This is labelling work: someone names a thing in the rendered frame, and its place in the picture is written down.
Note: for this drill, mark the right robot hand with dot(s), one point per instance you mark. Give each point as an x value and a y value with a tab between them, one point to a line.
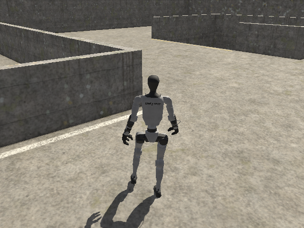
176	130

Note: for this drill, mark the robot right thigh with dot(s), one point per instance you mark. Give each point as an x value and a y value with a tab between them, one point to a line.
161	147

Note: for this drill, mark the right robot upper arm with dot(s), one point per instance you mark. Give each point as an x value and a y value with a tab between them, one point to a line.
169	106

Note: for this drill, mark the left robot hand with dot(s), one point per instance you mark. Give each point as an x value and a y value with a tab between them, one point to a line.
124	138

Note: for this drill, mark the robot right forearm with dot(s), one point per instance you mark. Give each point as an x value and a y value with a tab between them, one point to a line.
174	123

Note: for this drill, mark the robot left forearm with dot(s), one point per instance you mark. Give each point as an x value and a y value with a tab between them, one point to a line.
128	126

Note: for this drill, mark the left robot upper arm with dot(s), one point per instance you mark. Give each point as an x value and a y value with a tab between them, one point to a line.
135	108

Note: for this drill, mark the robot left foot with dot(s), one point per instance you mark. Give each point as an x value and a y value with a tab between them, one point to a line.
133	180

